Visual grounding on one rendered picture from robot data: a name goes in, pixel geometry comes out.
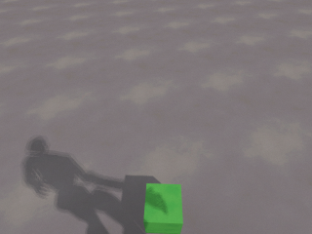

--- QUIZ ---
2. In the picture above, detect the carton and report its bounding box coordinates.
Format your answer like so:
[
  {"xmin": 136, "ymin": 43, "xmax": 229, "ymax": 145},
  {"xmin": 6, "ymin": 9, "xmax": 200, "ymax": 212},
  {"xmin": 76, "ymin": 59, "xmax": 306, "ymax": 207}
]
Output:
[{"xmin": 143, "ymin": 183, "xmax": 183, "ymax": 234}]

